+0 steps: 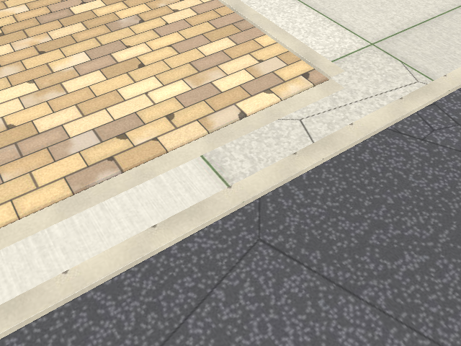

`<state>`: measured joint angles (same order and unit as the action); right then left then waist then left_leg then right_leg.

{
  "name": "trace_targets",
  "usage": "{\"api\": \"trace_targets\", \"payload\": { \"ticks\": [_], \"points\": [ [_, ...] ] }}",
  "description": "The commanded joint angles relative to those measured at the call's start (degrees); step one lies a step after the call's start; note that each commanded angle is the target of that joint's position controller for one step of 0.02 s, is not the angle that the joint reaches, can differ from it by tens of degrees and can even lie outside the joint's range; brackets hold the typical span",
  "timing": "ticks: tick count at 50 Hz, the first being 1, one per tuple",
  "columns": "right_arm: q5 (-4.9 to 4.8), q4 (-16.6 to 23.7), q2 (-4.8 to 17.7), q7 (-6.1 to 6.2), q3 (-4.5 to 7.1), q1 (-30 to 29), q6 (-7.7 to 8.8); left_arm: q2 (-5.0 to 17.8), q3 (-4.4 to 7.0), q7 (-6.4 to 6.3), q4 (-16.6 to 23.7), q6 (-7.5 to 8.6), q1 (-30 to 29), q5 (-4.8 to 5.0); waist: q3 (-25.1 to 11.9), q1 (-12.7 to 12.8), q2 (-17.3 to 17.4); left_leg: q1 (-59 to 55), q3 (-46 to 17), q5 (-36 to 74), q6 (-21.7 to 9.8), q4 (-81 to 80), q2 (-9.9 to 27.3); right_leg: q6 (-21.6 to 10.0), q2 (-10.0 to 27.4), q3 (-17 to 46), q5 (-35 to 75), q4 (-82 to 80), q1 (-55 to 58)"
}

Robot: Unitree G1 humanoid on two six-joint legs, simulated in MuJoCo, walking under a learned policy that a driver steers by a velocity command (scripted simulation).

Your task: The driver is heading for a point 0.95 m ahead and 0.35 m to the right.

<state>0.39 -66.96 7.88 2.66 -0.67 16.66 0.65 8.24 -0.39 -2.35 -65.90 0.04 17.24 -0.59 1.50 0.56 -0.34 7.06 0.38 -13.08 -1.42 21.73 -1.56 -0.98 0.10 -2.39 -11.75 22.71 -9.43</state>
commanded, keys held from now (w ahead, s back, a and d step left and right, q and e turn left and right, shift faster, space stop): no key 0.04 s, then w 0.68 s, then w+e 0.10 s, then e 0.18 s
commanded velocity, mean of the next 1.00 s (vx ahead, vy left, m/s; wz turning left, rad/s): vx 0.33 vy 0.00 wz -0.07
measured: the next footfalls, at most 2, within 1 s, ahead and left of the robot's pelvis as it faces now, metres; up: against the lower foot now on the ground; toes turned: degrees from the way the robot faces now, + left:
left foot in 0.80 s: +0.44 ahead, +0.03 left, +0.00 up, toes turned +3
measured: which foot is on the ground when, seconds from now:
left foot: down 0.00-0.36, up 0.38-0.78, down 0.80-1.00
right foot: down 0.00-0.80, up 0.82-1.00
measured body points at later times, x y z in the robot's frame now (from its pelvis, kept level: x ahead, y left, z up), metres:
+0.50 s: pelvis +0.10 -0.05 +0.00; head +0.11 -0.06 +0.45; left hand +0.04 +0.18 -0.15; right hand +0.13 -0.28 -0.16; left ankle +0.07 +0.08 -0.67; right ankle +0.04 -0.11 -0.74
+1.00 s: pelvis +0.36 -0.02 -0.01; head +0.40 -0.02 +0.44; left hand +0.42 +0.22 -0.16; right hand +0.38 -0.27 -0.15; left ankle +0.40 +0.03 -0.74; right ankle +0.32 -0.14 -0.65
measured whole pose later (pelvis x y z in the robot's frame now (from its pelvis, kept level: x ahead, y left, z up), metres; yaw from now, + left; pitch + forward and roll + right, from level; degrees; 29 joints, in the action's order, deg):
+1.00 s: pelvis +0.36 -0.02 -0.01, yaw -6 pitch -1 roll +1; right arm 0.9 -58.2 11.0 1.0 3.1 14.2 5.6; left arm 11.0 3.6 -0.5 -57.1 2.1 15.2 -1.5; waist 5.1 0.8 -1.7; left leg 12.3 11.2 -10.4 -6.2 22.7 -2.3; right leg -4.3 2.0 -0.3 -18.7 67.8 -28.9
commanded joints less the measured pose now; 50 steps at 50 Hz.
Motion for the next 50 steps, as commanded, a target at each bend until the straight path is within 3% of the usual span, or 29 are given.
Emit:
{"api": "trace_targets", "payload": {
  "ticks": [1,3,5,7,10,11,12,15,17,18,19,20,21,23,26,28,32,34,37,38,39,40,41,42,43,44,46,47,50],
  "points": [
    [0.02,0.2,4.1,0.14,0.55,4.1,0.17,4.1,0.56,-0.15,0.0,0.18,4.2,-0.01,3.1,0.0,0.3,3.1,-5.8,6.5,-1.5,-4.2,6.1,-1.1,5.4,5.6,4.6,-4.0,-0.8],
    [0.08,-0.1,3.8,0.11,0.47,4.9,0.13,3.7,0.49,-0.12,-0.3,0.15,4.8,-0.06,1.9,-0.1,0.3,2.8,-5.6,2.0,-1.6,-4.8,5.7,-1.1,4.9,5.4,0.4,-4.3,-0.4],
    [0.18,0.2,5.4,0.03,1.30,5.6,-0.29,4.9,1.18,0.03,0.1,-0.22,4.8,-0.19,3.1,-0.3,1.0,4.7,-5.5,-13.0,-3.0,-3.8,4.0,-2.1,2.4,4.1,-13.3,-1.9,-2.5],
    [0.45,1.1,6.2,-0.32,1.96,6.3,-0.81,5.0,1.55,0.48,1.4,-0.57,3.9,-0.60,7.8,-0.9,2.0,8.6,-8.2,-27.8,-5.3,-4.5,4.7,-3.5,1.3,4.4,-25.3,0.4,-8.8],
    [0.43,0.5,8.0,-0.40,3.14,12.1,-0.37,1.8,1.08,1.37,4.3,0.52,0.3,-1.39,9.4,-3.5,8.4,2.7,-21.4,-34.1,-10.2,-11.4,13.2,-2.9,-1.3,-0.3,-16.7,12.3,-18.0],
    [0.61,0.4,9.1,-0.43,3.76,12.5,-0.16,2.0,1.13,1.70,5.4,1.14,-1.0,-1.87,9.4,-3.8,9.8,2.2,-25.5,-33.2,-12.3,-13.7,16.9,-2.8,-0.4,-1.6,-12.3,16.4,-19.0],
    [0.75,0.8,9.2,-0.53,4.04,11.8,0.17,3.2,1.51,1.99,6.5,1.77,-2.2,-1.68,9.0,-3.5,8.6,2.8,-26.7,-31.0,-13.1,-14.8,18.2,-2.9,0.8,-0.7,-12.1,18.8,-19.3],
    [0.32,2.7,9.3,-0.83,4.49,6.0,1.13,2.9,2.00,2.82,6.7,3.25,2.1,-0.74,8.2,1.1,6.9,8.4,-19.7,-24.3,-10.8,-11.7,15.1,-3.7,1.1,-0.9,-11.3,11.4,-9.7],
    [0.01,4.6,8.1,-1.06,4.49,1.2,1.61,2.5,2.64,2.44,2.5,3.74,13.5,-0.24,7.0,6.1,2.7,20.6,-11.0,-20.0,-7.7,-2.4,8.5,-3.8,-1.8,-1.8,-7.2,1.8,10.2],
    [0.30,6.0,4.9,-1.45,3.59,-0.4,2.30,6.4,3.71,1.76,1.3,4.21,20.3,-1.02,5.1,8.8,-7.8,27.6,-3.2,-15.5,-5.4,13.8,2.8,-5.0,8.5,13.2,-16.6,-7.3,17.9],
    [0.68,8.6,2.7,-2.10,3.05,-0.9,2.85,12.4,5.26,1.71,0.1,3.83,26.1,-0.55,4.0,9.1,-19.0,37.1,3.7,-17.4,-4.0,29.0,-2.2,-9.9,20.5,35.8,-30.2,-16.5,20.6],
    [2.58,9.1,6.6,-2.72,3.88,-2.1,2.93,9.9,4.67,1.44,0.8,3.27,21.5,-0.70,8.0,5.6,-10.1,38.2,0.4,-15.7,-4.7,38.4,1.6,-11.5,22.1,37.8,-32.0,-16.8,14.2],
    [2.46,9.2,5.6,-3.39,3.78,-2.8,3.24,8.4,4.13,1.67,3.0,3.55,15.8,-0.76,9.9,3.1,-4.0,38.3,-1.1,-10.1,-4.9,41.1,3.7,-11.0,20.2,33.1,-28.4,-16.7,10.0],
    [1.72,8.5,4.4,-4.24,3.63,-1.8,3.81,7.0,3.55,1.68,4.9,4.66,11.1,-0.55,8.4,0.3,-1.3,35.0,-1.2,-2.2,-3.8,39.9,5.7,-9.4,15.9,23.0,-13.5,-17.3,8.4],
    [1.70,8.9,4.9,-4.53,4.01,-2.6,2.86,5.0,2.60,1.43,3.1,5.71,14.5,-0.30,5.5,-0.2,-3.3,34.8,1.9,1.8,-2.3,38.5,5.0,-7.8,11.9,12.7,10.5,-14.8,12.1],
    [1.51,10.6,4.4,-4.44,3.85,-6.8,2.30,4.8,2.16,1.34,2.1,5.89,17.0,-0.31,5.1,0.3,-4.1,36.1,3.7,3.0,-1.6,36.4,4.3,-7.8,11.0,9.1,21.7,-13.4,12.8],
    [0.79,15.4,3.2,-4.50,2.73,-18.4,2.05,5.0,1.57,1.12,2.0,6.07,17.2,-0.43,7.5,1.9,-5.2,31.6,7.1,7.5,-1.3,21.5,2.2,-7.6,9.1,5.1,29.5,-14.0,9.0],
    [0.48,16.6,3.6,-4.40,2.46,-20.8,2.02,6.0,1.67,0.91,1.6,6.25,17.7,-0.45,7.5,2.2,-6.1,26.7,8.6,8.4,-2.6,15.5,0.9,-7.7,9.7,4.2,34.3,-13.7,9.0],
    [0.44,16.0,6.4,-3.40,3.44,-15.4,2.38,7.8,2.06,0.74,1.5,6.61,15.9,-0.43,3.8,-1.5,-6.5,16.2,8.5,6.5,-6.0,12.5,-1.9,-7.1,11.3,3.3,54.1,-5.1,11.9],
    [0.33,14.1,7.9,-2.94,4.24,-8.6,2.79,8.5,2.25,0.69,1.7,6.51,14.8,-0.48,0.3,-4.5,-6.4,10.0,7.5,5.6,-7.1,11.4,-2.9,-6.9,11.3,3.5,58.3,2.4,12.7],
    [0.49,11.2,9.1,-2.46,5.10,0.6,3.34,9.1,2.42,0.86,2.2,6.28,13.0,-0.12,-4.1,-8.6,-5.5,-0.6,6.6,8.1,-8.1,6.8,-2.4,-6.4,10.2,3.1,54.3,12.8,9.8],
    [1.87,9.3,12.8,-1.85,6.37,9.1,3.81,7.6,2.05,1.33,3.4,6.19,12.6,0.27,-9.3,-11.3,-2.2,-13.9,-2.6,0.7,-9.8,4.9,6.4,-6.2,7.7,2.4,36.9,27.3,-0.3],
    [3.48,9.6,17.8,-2.06,7.48,12.0,3.88,-0.4,0.72,1.86,4.5,5.64,19.9,1.84,-17.4,-6.7,10.1,-28.9,-30.7,-4.9,-17.0,1.4,26.0,-4.5,-1.7,-0.3,-13.1,50.5,-19.1],
    [1.04,10.3,15.5,-2.64,7.28,7.8,3.24,6.3,2.68,1.55,4.0,4.93,16.7,1.09,-15.9,-7.0,3.2,-22.0,-38.9,-8.4,-18.3,-6.4,26.4,-5.1,-2.4,5.3,-14.9,57.7,-23.4],
    [0.33,11.8,12.1,-2.61,6.12,-0.2,3.48,6.6,3.08,1.43,6.2,4.68,11.4,0.52,-5.9,-3.6,2.0,-11.8,-28.4,-3.9,-16.2,-8.3,24.9,-5.0,1.0,5.5,-9.5,56.1,-24.5],
    [0.29,12.4,8.5,-2.74,5.16,-4.0,4.23,5.7,3.16,1.40,6.8,4.63,8.6,-0.04,-1.1,-2.3,-0.1,-4.0,-20.7,7.7,-14.6,-9.4,22.5,-4.8,2.7,5.1,-7.0,53.5,-22.7],
    [0.31,11.1,4.8,-1.85,4.03,-2.9,5.16,4.2,3.78,1.65,6.8,3.09,9.3,-1.20,0.9,0.8,0.7,3.8,-7.6,27.2,-11.6,-8.5,18.4,-3.9,4.1,4.7,-7.5,50.2,-17.3],
    [0.40,10.7,4.6,-1.56,3.78,-1.7,5.53,3.2,3.98,1.86,6.9,2.21,9.9,-1.30,0.3,1.7,1.4,5.0,-4.1,33.7,-10.8,-7.7,17.9,-3.6,3.9,4.3,-7.9,48.8,-15.7],
    [0.60,11.0,7.2,-1.16,3.98,-0.3,6.07,2.3,4.36,2.18,8.6,0.42,7.8,-1.05,-0.7,3.3,3.6,5.0,2.5,42.4,-10.0,-6.7,16.9,-2.7,3.0,2.3,-4.6,44.6,-17.9]
  ]
}}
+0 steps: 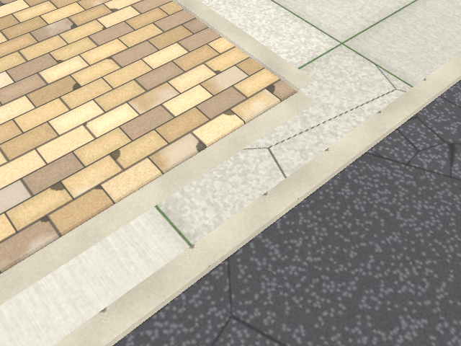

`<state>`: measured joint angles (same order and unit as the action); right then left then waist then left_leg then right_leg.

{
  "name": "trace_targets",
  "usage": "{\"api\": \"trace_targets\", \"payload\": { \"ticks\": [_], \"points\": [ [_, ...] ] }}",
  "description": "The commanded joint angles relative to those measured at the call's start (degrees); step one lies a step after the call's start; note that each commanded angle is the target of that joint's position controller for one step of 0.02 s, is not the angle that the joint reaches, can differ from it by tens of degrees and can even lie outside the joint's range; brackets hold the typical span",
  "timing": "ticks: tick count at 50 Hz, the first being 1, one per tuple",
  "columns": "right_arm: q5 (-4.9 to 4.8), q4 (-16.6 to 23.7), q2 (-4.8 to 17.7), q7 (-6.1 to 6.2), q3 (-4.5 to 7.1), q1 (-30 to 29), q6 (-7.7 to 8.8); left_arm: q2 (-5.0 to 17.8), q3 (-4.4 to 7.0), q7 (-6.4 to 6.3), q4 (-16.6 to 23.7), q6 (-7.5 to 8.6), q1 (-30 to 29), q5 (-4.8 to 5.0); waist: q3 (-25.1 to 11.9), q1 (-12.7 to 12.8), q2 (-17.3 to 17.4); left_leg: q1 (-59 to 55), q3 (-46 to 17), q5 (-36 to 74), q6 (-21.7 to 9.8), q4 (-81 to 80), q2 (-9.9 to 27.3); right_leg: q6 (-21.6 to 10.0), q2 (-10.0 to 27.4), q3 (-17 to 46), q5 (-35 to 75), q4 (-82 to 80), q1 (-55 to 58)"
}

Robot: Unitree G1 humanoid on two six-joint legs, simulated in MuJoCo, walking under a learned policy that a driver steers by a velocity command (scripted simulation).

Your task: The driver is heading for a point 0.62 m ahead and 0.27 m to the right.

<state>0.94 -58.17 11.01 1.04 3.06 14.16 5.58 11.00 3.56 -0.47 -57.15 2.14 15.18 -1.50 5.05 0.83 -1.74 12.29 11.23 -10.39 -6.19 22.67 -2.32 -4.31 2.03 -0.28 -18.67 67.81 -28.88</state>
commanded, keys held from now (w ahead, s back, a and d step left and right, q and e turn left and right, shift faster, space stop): e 0.86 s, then w+e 0.14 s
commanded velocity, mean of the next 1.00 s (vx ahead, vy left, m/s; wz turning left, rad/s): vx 0.07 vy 0.00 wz -0.55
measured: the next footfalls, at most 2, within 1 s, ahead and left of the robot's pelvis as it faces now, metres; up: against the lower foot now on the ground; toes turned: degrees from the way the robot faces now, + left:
right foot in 0.28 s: +0.19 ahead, -0.11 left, +0.00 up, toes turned -15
left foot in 0.80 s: +0.20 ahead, +0.09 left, +0.00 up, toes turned -30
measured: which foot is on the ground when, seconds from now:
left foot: down 0.00-0.30, up 0.32-0.78, down 0.80-1.00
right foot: up 0.00-0.26, down 0.28-0.80, up 0.82-1.00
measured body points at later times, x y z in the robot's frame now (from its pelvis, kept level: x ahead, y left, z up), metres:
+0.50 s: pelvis +0.10 -0.03 +0.00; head +0.14 -0.06 +0.44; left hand +0.26 +0.21 -0.13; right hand +0.15 -0.30 -0.14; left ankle +0.13 +0.12 -0.66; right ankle +0.16 -0.10 -0.74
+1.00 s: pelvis +0.13 +0.02 +0.01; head +0.16 +0.04 +0.46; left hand +0.37 +0.20 -0.13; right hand +0.07 -0.27 -0.09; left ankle +0.16 +0.11 -0.74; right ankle +0.05 -0.09 -0.65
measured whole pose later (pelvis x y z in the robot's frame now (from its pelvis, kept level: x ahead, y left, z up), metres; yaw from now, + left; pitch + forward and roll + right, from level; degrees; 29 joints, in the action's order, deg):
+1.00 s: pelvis +0.13 +0.02 +0.01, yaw -34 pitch +1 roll -1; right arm 1.5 -43.2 13.6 2.1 2.7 14.8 0.5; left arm 17.5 6.2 3.2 -46.5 -3.4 13.2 -2.3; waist -0.2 0.1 -3.2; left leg 8.7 4.2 -13.0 -2.6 20.0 0.3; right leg 1.1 -3.7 4.0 -17.9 62.9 -30.6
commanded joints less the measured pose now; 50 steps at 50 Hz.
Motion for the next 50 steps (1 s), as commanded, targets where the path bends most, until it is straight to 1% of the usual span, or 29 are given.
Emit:
{"api": "trace_targets", "payload": {
  "ticks": [1,4,6,10,12,13,14,15,16,17,18,19,20,21,22,24,26,30,34,37,39,40,41,42,43,44,45,46,50],
  "points": [
    [0.02,2.4,4.5,0.63,0.21,2.3,0.98,-0.3,0.40,0.45,0.9,-2.02,7.7,-0.19,-3.8,3.1,6.0,-0.5,-6.3,40.0,-4.8,-7.5,17.1,0.9,1.3,-0.5,4.5,-3.6,0.1],
    [-0.23,2.9,4.6,1.23,-0.09,2.2,0.19,-0.7,-0.22,1.15,4.1,-2.23,0.8,-0.10,-3.4,2.1,8.1,-0.2,-0.6,39.4,-3.5,-6.2,14.8,1.2,0.9,-3.5,11.5,-16.9,1.4],
    [-0.34,2.8,5.9,1.54,0.19,3.8,-0.22,-0.5,-0.53,1.48,5.6,-2.25,-2.4,-0.12,-4.6,0.7,7.8,-2.4,0.7,40.0,-3.6,-4.8,15.6,0.9,0.0,-5.4,14.4,-22.4,3.2],
    [-0.09,2.9,7.5,1.84,1.07,5.6,-1.78,1.6,-0.11,1.74,7.9,-2.39,-4.9,-0.72,-5.2,-0.5,7.9,-7.2,0.8,37.9,-3.6,1.0,18.6,-0.6,-1.0,-6.7,8.9,-27.6,4.4],
    [0.01,3.3,8.2,2.03,1.64,5.6,-2.65,2.5,0.39,1.68,8.4,-2.19,-3.8,-0.81,-5.4,-0.4,7.8,-8.5,0.6,38.6,-2.8,7.0,19.8,-2.1,-2.1,-7.0,4.0,-30.7,6.2],
    [-0.03,3.5,8.6,1.99,1.92,5.6,-3.15,2.8,0.71,1.47,8.1,-1.71,-1.5,-0.86,-6.7,0.8,6.2,-8.2,1.3,37.6,-1.7,13.3,19.4,-3.0,-3.0,-7.0,4.9,-34.5,9.5],
    [0.04,3.7,9.5,1.77,2.33,6.6,-3.60,4.7,1.39,1.07,7.5,-0.85,2.3,-1.02,-9.2,3.1,1.5,-5.1,2.6,31.7,1.3,23.5,17.3,-4.8,-2.0,-3.4,14.6,-40.7,16.1],
    [0.11,6.5,7.9,1.45,2.07,8.5,-3.91,12.6,3.37,0.37,8.2,-0.25,5.2,-1.39,-13.8,2.8,-9.5,6.1,4.0,3.1,4.8,40.1,11.7,-9.5,12.3,14.5,41.5,-41.4,26.2],
    [-0.30,9.4,5.6,1.10,1.61,5.7,-4.84,15.1,4.52,-0.10,8.4,-1.63,5.8,0.80,-18.2,3.4,-14.3,18.6,-3.9,-28.4,6.9,52.3,0.2,-20.4,20.6,31.5,45.4,-46.6,30.2],
    [0.54,9.4,6.1,0.97,1.49,3.7,-5.60,14.0,4.25,0.03,8.9,-2.44,4.8,1.76,-15.2,2.9,-3.8,20.6,-10.1,-26.7,7.4,54.0,4.0,-19.9,19.9,27.4,35.3,-48.6,26.4],
    [0.09,10.0,5.4,0.85,1.48,1.0,-5.61,11.3,3.57,-0.30,9.5,-3.00,1.1,1.31,-9.5,2.1,-1.3,22.1,-11.0,-22.1,7.4,53.1,4.6,-18.2,17.1,23.7,26.4,-50.2,20.7],
    [-0.19,10.0,5.2,1.08,1.55,-0.1,-5.34,9.2,2.82,-0.63,9.8,-3.46,-1.8,0.92,-5.3,0.3,0.8,21.5,-11.8,-17.3,7.4,48.3,5.8,-14.7,13.3,19.8,21.7,-51.8,16.1],
    [0.61,10.4,6.0,1.30,1.81,-0.1,-5.53,7.9,2.48,-0.92,10.4,-3.62,-3.7,1.15,-4.4,-0.8,-0.7,20.0,-12.2,-14.2,7.4,44.7,6.3,-12.3,10.4,17.0,18.9,-52.3,13.9],
    [1.34,9.8,5.8,1.30,1.82,1.5,-6.04,7.2,2.23,-0.86,11.0,-3.49,-4.8,0.71,-5.7,-1.4,-1.6,18.2,-11.6,-12.6,7.4,44.3,5.4,-11.4,8.7,15.5,20.6,-51.9,13.3],
    [1.40,9.7,5.4,1.22,1.75,2.2,-6.53,7.6,2.28,-0.59,11.2,-3.09,-4.3,0.53,-7.1,-1.6,-1.3,17.5,-11.7,-12.0,7.5,43.6,4.8,-11.2,8.0,15.2,23.3,-51.3,13.9],
    [0.82,10.4,4.8,1.12,1.56,2.0,-7.12,9.4,2.77,-0.13,11.2,-2.44,-3.2,0.47,-8.8,-1.6,-0.8,17.4,-12.3,-11.7,8.0,40.4,4.3,-10.9,7.3,15.5,23.8,-50.9,15.2],
    [0.56,11.7,5.1,1.24,1.48,-0.1,-7.50,10.6,3.11,0.00,11.3,-2.53,-2.1,0.39,-9.1,-0.6,-2.4,18.3,-12.9,-11.9,8.5,36.4,4.1,-10.4,7.0,17.3,17.6,-51.6,16.3],
    [0.21,14.0,6.1,1.33,1.42,-3.9,-7.70,11.5,3.48,0.16,12.1,-3.33,-1.1,0.14,-8.4,1.0,-4.7,18.1,-13.7,-12.2,8.7,29.9,3.1,-9.9,6.7,22.0,3.9,-53.6,16.5],
    [-0.41,15.3,6.2,1.51,1.09,-4.0,-6.95,12.2,3.85,0.60,13.0,-3.72,-1.7,-0.20,-8.7,1.3,-5.3,13.2,-13.7,-13.6,7.5,23.4,1.1,-9.3,6.4,25.1,4.6,-52.9,15.5],
    [-1.15,15.4,6.4,1.79,0.92,-0.3,-6.23,12.2,3.98,1.00,13.7,-4.16,-3.4,0.00,-9.1,-0.1,-6.3,5.6,-13.1,-14.0,5.7,14.0,-1.0,-7.4,5.5,27.4,8.1,-52.0,13.3],
    [-1.08,14.3,6.8,2.26,1.01,5.4,-5.59,11.5,3.86,0.92,14.4,-4.53,-5.6,1.01,-8.5,-3.4,-5.1,-4.9,-12.7,-7.3,4.1,-1.7,-1.0,-2.9,1.9,26.3,3.2,-50.0,7.8],
    [-0.18,14.7,11.5,2.83,2.00,5.8,-5.32,8.5,3.12,0.62,15.2,-4.42,-4.5,1.59,-7.7,-2.4,3.1,-9.3,-22.4,-12.6,2.1,-10.2,9.1,1.0,-3.1,21.2,-6.0,-42.3,1.6],
    [0.39,17.4,17.1,2.85,2.95,1.1,-5.43,6.1,2.71,0.29,16.2,-4.00,-3.1,2.10,-6.9,-0.8,15.3,-9.8,-39.9,-15.2,-3.3,-14.7,24.9,3.3,-13.3,7.3,-12.0,-26.7,-8.0],
    [1.30,18.0,15.7,2.44,2.72,-1.9,-5.63,11.1,3.73,0.22,15.6,-3.75,-4.8,-0.64,-4.1,-0.8,10.5,0.1,-38.1,-7.8,-7.3,-13.4,26.6,4.1,-8.8,6.3,-12.5,-15.8,-6.7],
    [1.09,18.8,11.6,2.25,1.55,-4.7,-5.33,11.8,4.19,0.75,14.9,-3.80,-3.6,-0.76,-3.6,1.4,7.2,3.0,-32.4,-1.0,-6.7,-11.5,22.5,4.0,-8.0,7.4,-9.1,-9.9,-2.7],
    [0.99,18.9,9.6,1.84,1.03,-6.5,-5.08,11.4,4.15,1.35,13.6,-4.15,-1.2,-0.86,-4.0,3.0,6.5,2.4,-26.2,-3.4,-4.1,-11.1,18.0,4.0,-7.4,6.7,-4.3,-6.0,-2.6],
    [0.93,19.5,9.4,1.61,0.96,-6.9,-4.95,11.3,4.10,2.07,13.0,-4.64,0.4,-0.92,-5.0,3.1,9.8,-0.5,-22.9,-8.2,-2.3,-11.6,15.3,4.0,-7.0,5.8,-1.5,-3.0,-4.3],
    [0.84,19.8,9.3,1.54,0.94,-6.0,-4.86,11.4,3.99,2.88,12.8,-4.93,0.6,-0.91,-4.7,2.0,11.6,-2.8,-21.5,-11.2,-2.1,-12.4,14.4,4.4,-6.3,4.8,-0.5,-0.9,-6.8],
    [0.47,17.2,11.1,0.92,1.92,3.7,-3.73,9.9,2.99,4.63,15.5,-4.93,-7.0,-0.86,-2.1,-3.4,8.2,-13.6,-20.9,-12.9,-3.0,-14.3,16.7,6.5,-3.9,4.3,1.8,-5.2,-15.1]
  ]
}}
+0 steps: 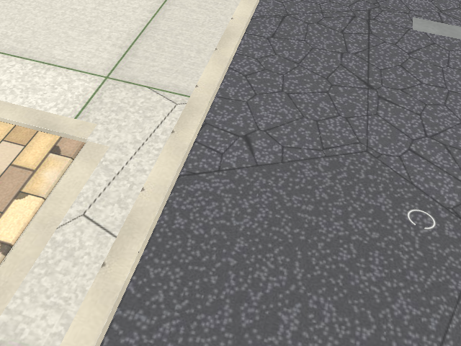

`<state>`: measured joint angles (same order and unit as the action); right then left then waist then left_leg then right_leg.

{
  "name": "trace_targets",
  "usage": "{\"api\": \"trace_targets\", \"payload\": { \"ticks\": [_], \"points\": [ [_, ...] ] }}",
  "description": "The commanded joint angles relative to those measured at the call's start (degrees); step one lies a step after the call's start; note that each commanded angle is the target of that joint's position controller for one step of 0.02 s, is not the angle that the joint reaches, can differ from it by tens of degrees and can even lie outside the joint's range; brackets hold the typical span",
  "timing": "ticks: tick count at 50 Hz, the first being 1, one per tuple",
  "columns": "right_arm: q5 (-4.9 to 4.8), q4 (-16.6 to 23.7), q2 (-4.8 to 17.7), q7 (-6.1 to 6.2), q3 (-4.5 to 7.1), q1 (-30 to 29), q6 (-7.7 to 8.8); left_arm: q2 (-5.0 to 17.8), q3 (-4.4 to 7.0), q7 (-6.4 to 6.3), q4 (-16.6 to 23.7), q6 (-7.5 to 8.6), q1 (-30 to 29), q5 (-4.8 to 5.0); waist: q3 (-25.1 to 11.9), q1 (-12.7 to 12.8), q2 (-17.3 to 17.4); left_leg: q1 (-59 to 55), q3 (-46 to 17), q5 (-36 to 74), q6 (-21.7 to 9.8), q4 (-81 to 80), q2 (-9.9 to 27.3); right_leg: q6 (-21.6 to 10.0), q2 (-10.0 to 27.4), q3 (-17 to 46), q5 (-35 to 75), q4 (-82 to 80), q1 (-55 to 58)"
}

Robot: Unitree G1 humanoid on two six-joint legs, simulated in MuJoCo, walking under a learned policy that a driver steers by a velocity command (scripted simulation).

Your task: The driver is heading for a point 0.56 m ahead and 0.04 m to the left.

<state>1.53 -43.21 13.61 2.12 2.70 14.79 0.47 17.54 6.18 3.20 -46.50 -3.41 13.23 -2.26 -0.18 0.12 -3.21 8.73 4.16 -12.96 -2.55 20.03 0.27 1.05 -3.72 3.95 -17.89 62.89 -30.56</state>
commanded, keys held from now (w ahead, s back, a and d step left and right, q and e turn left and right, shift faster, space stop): w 0.56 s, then w+q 0.26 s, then no key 0.18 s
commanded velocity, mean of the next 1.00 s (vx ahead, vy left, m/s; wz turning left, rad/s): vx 0.41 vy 0.00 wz -0.03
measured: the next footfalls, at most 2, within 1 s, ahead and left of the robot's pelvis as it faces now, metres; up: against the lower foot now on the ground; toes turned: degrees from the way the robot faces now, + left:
right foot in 0.30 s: +0.14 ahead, -0.15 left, +0.00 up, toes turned -7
left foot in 0.80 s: +0.50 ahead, +0.01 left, +0.00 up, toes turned +3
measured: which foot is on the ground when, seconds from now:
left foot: down 0.00-0.30, up 0.32-0.78, down 0.80-1.00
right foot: up 0.00-0.28, down 0.30-0.82, up 0.84-1.00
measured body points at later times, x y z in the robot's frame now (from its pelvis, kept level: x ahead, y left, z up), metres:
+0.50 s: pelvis +0.16 -0.07 +0.00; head +0.17 -0.09 +0.45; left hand +0.25 +0.18 -0.13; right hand +0.18 -0.34 -0.14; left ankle +0.18 +0.07 -0.67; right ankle +0.10 -0.14 -0.75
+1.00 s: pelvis +0.42 -0.04 -0.01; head +0.46 -0.02 +0.44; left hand +0.51 +0.22 -0.15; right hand +0.50 -0.30 -0.13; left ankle +0.46 +0.00 -0.75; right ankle +0.42 -0.19 -0.66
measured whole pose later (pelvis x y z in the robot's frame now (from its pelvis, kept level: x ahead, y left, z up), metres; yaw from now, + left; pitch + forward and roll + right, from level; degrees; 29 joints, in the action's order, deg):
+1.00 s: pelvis +0.42 -0.04 -0.01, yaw +2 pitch +0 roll +0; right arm 0.5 -50.3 14.1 -1.2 2.7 14.8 3.3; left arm 14.3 1.3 0.0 -48.9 2.9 11.5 -1.8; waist 5.5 0.1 -1.8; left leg 13.9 2.4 -8.3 -7.5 22.4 -6.2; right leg -0.8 3.4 1.0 -18.2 65.5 -30.1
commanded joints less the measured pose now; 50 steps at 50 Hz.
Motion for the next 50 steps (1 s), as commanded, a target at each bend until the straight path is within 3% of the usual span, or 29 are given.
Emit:
{"api": "trace_targets", "payload": {
  "ticks": [1,5,11,12,14,15,16,17,18,19,20,22,25,28,31,34,35,37,39,40,41,42,43,44,45,47,50],
  "points": [
    [-0.03,1.3,8.7,-0.31,2.44,5.3,1.92,2.8,0.10,1.06,5.1,0.83,-6.0,-0.14,3.4,-3.7,9.4,-11.7,-13.7,-8.9,-6.9,-11.8,14.5,1.3,2.0,0.6,1.5,-2.7,-13.6],
    [0.14,-0.9,8.7,-1.20,2.67,7.5,3.49,1.7,-0.64,1.08,5.2,1.84,-7.8,-0.03,4.1,-4.1,10.3,-12.7,-11.2,-6.4,-7.4,-12.4,15.0,0.6,2.2,0.6,2.7,-12.7,-10.5],
    [0.08,-4.2,9.3,-2.66,2.91,9.6,3.85,0.0,-2.58,1.12,7.2,3.61,-12.9,-0.18,5.1,-4.4,12.6,-4.3,-5.9,3.4,-8.0,-9.7,14.9,-3.4,2.8,-8.2,-1.2,-28.4,4.6],
    [-0.16,-4.7,9.7,-2.84,2.98,9.8,3.57,0.1,-2.66,0.90,7.0,3.98,-11.6,-0.13,4.6,-3.4,12.6,-3.4,-5.9,7.4,-8.1,-8.2,15.6,-4.4,2.3,-9.1,-0.6,-30.5,7.9],
    [-1.16,-5.1,9.3,-2.89,2.64,7.8,2.99,0.4,-2.42,-0.03,3.5,5.20,-1.7,-0.53,1.2,2.6,8.6,2.6,-2.0,16.1,-6.4,1.5,13.6,-6.5,0.3,-9.7,5.3,-38.9,24.0],
    [-1.22,-4.5,7.4,-2.92,1.85,6.7,3.04,3.5,-1.33,-0.87,0.4,6.00,7.2,-1.19,-4.9,6.4,3.1,8.4,2.0,15.2,-4.5,13.4,9.9,-7.8,4.5,-3.6,2.9,-40.4,36.9],
    [-1.46,-0.2,2.2,-3.45,0.19,4.8,3.27,10.5,0.06,-1.92,0.0,6.39,15.5,-1.84,-11.3,9.3,-10.9,24.9,6.3,-6.5,-1.0,32.9,3.1,-12.6,22.7,22.0,-12.1,-47.2,50.1],
    [-0.21,-0.2,6.4,-3.10,1.50,3.7,2.88,13.2,0.69,-2.60,-0.7,6.23,14.8,0.25,-7.7,8.2,-10.1,33.4,-0.2,-17.9,-1.3,42.6,-0.4,-16.5,27.0,34.1,-9.7,-51.8,45.7],
    [-0.19,-0.6,8.0,-3.30,1.98,2.8,2.72,9.7,-0.37,-2.73,0.1,6.12,9.8,0.68,-1.8,5.4,-4.1,35.6,-4.3,-14.2,-2.3,45.9,3.6,-15.7,24.3,25.5,-7.0,-50.0,41.6],
    [-0.70,-1.2,7.3,-3.96,1.78,2.8,3.14,5.9,-1.49,-2.56,0.7,6.35,5.9,0.74,0.8,3.4,-1.9,33.5,-4.9,-9.2,-2.4,44.4,5.0,-14.0,20.9,19.5,-2.3,-50.8,35.9],
    [-0.69,-2.0,6.6,-4.31,1.75,3.7,3.11,3.7,-2.23,-2.51,1.0,6.62,3.3,0.84,2.3,1.4,-1.6,31.2,-4.7,-6.0,-1.9,41.9,6.1,-12.1,17.8,14.4,1.5,-52.7,32.3],
    [0.64,-3.7,5.8,-4.82,1.59,5.9,2.04,2.1,-2.89,-2.65,0.6,7.53,2.3,1.18,2.6,-0.6,-2.9,27.9,-3.5,-2.2,-0.3,41.0,6.2,-11.3,14.5,8.6,10.5,-54.4,29.0],
    [0.88,-2.6,4.8,-5.20,1.48,2.3,1.44,3.0,-2.69,-2.63,-1.6,8.56,5.8,1.90,3.7,-0.9,-1.2,30.6,-2.5,1.5,1.6,39.9,6.4,-12.8,14.4,5.2,21.1,-55.6,28.5],
    [0.79,-0.1,4.0,-5.21,1.02,-5.0,1.38,2.4,-2.98,-2.65,-3.3,8.75,8.4,1.86,5.7,0.2,-0.9,33.8,-1.8,6.0,2.8,33.6,6.5,-13.3,13.8,2.6,25.8,-56.2,28.8],
    [0.07,1.4,2.9,-5.48,0.12,-10.2,1.49,2.9,-3.00,-2.74,-4.3,9.06,9.3,1.36,6.5,1.2,-1.5,30.1,-0.9,11.0,1.7,24.1,4.9,-12.0,13.5,-2.0,28.9,-56.9,28.5],
    [-0.04,2.8,3.3,-5.56,-0.12,-13.3,1.54,3.6,-2.99,-3.33,-5.8,9.29,10.6,1.06,7.6,1.5,-0.5,26.7,-0.2,11.7,-1.1,17.6,3.1,-10.9,15.7,-4.7,32.3,-57.3,31.5],
    [0.05,3.0,3.5,-5.46,-0.06,-13.3,1.59,3.8,-3.01,-3.57,-6.2,9.25,10.5,0.99,7.4,1.2,-0.2,25.5,0.2,10.7,-2.3,16.2,2.2,-10.4,16.3,-5.7,36.3,-55.9,33.2],
    [0.16,2.2,4.3,-4.90,0.36,-10.0,1.68,5.1,-2.88,-4.06,-6.6,9.12,9.6,0.61,4.3,-0.6,-1.1,19.8,2.3,6.4,-4.8,14.9,-1.1,-9.1,16.7,-8.2,54.5,-48.2,36.9],
    [0.60,-1.6,6.5,-4.30,1.56,2.3,2.18,6.7,-2.49,-4.43,-6.6,8.09,9.0,0.07,-3.3,-5.8,-1.0,6.3,3.8,3.3,-7.2,11.1,-5.4,-7.5,15.4,-10.9,62.7,-28.6,36.9],
    [1.46,-4.0,9.4,-3.74,2.71,10.4,2.50,6.5,-2.72,-4.56,-5.8,7.94,9.4,0.25,-8.2,-9.0,1.2,-7.3,-2.1,1.5,-9.4,9.7,-1.8,-6.5,13.8,-12.1,50.6,-13.8,27.1],
    [2.00,-3.6,17.2,-3.12,4.79,13.8,2.45,0.8,-3.96,-3.66,-3.0,8.33,14.0,1.92,-15.5,-6.3,14.6,-25.0,-30.7,-1.6,-17.9,7.6,15.7,-3.7,4.7,-12.9,15.0,10.4,5.7],
    [-0.68,-3.7,16.0,-3.57,4.53,11.4,2.07,3.2,-3.31,-3.37,-2.9,8.74,12.5,1.33,-18.7,-5.5,13.6,-26.5,-49.6,5.6,-21.1,-2.7,20.9,-3.5,-0.7,-3.4,-10.5,19.3,-3.7],
    [-1.41,-3.2,14.1,-3.31,4.07,6.0,2.00,3.8,-3.22,-3.28,-1.8,8.91,8.0,1.37,-9.5,-3.4,8.2,-18.2,-38.3,11.0,-18.8,-2.1,19.3,-3.8,3.7,-0.5,-5.2,19.4,-6.4],
    [-1.25,-2.9,10.0,-3.18,2.92,2.9,2.22,3.1,-3.65,-3.28,-1.7,9.34,6.2,1.59,-4.0,-2.1,3.6,-9.6,-30.0,23.0,-17.0,-2.4,17.7,-3.6,6.0,-1.5,-1.6,15.6,-4.6],
    [-1.18,-3.1,7.7,-3.10,2.15,1.4,2.58,2.1,-3.76,-3.42,-2.1,8.91,6.1,1.31,-1.0,-0.3,1.7,-3.7,-23.4,33.4,-14.8,-2.5,14.9,-3.3,7.5,-1.7,-1.4,11.7,-1.5],
    [-1.44,-3.8,5.7,-3.11,1.17,0.2,3.35,1.2,-3.94,-3.40,-3.0,6.55,8.5,0.14,-0.9,2.2,3.7,3.2,-15.0,43.2,-12.0,-3.8,11.3,-2.2,8.2,-2.4,-1.4,6.2,5.2],
    [-1.02,-5.0,7.6,-3.06,1.31,1.6,4.08,0.2,-3.98,-3.15,-3.1,4.93,8.6,0.51,-2.3,3.0,5.1,3.5,-10.0,51.8,-11.5,-4.4,9.3,-0.9,7.0,-4.0,2.3,1.3,5.5]
  ]
}}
